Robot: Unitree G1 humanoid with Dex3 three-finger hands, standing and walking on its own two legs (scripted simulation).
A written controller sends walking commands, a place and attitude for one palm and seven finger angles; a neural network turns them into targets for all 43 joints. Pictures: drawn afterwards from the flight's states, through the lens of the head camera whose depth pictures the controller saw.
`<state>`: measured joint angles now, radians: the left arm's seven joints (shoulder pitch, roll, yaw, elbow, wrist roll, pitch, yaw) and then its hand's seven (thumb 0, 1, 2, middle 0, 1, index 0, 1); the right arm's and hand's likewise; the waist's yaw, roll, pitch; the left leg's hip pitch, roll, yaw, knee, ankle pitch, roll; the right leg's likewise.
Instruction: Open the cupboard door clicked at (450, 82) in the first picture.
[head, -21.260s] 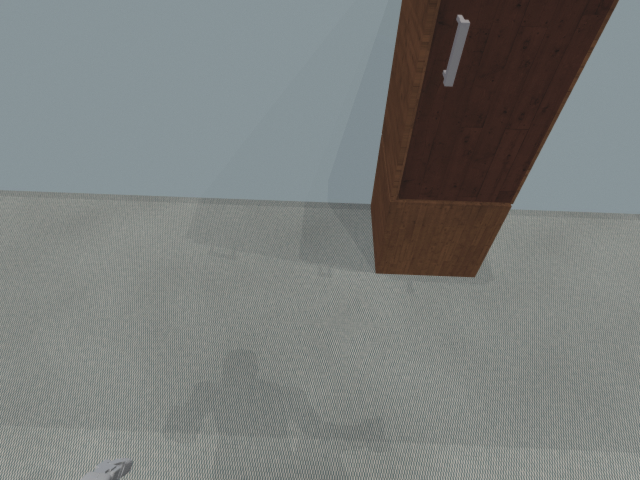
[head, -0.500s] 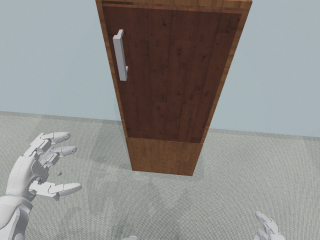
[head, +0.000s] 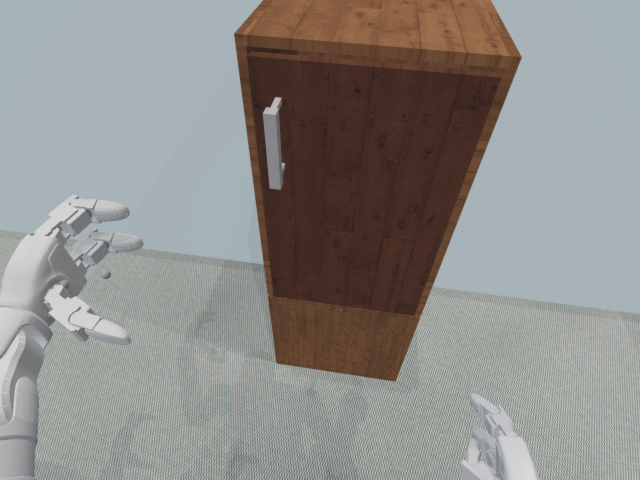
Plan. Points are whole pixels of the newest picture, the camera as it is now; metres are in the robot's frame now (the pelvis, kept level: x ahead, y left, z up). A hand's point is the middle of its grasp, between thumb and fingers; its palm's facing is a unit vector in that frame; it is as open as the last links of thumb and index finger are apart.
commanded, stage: raise the hand with hooked fingers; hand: left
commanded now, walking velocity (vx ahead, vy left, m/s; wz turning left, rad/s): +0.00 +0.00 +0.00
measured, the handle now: (276, 144) +0.57 +0.14 +0.13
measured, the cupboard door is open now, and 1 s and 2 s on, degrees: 0 0 0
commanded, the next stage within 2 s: move the hooked fingers beside the handle in 0.58 s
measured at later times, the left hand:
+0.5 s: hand (145, 261) +0.30 +0.23 +0.15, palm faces +0.02 -1.00 -0.04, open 14.0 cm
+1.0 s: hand (166, 238) +0.33 +0.22 +0.15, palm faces -0.04 -1.00 -0.01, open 14.0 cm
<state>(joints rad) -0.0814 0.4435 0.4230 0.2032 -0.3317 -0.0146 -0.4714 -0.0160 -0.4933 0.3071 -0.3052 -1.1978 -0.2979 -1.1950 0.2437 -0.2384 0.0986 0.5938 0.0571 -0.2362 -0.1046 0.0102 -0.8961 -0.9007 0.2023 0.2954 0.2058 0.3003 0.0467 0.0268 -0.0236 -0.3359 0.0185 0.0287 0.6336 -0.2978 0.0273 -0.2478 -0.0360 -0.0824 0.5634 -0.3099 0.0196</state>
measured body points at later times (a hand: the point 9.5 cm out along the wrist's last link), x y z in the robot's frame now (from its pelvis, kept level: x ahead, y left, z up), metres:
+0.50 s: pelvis +0.00 -0.04 +0.00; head +0.00 -0.05 +0.45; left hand +0.29 +0.29 +0.15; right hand +0.17 -0.28 -0.07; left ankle +0.02 +0.10 -0.73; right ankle -0.01 -0.14 -0.73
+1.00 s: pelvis +0.00 -0.03 +0.00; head +0.00 -0.04 +0.45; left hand +0.33 +0.28 +0.15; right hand +0.15 -0.28 -0.08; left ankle +0.02 +0.10 -0.73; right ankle -0.01 -0.14 -0.73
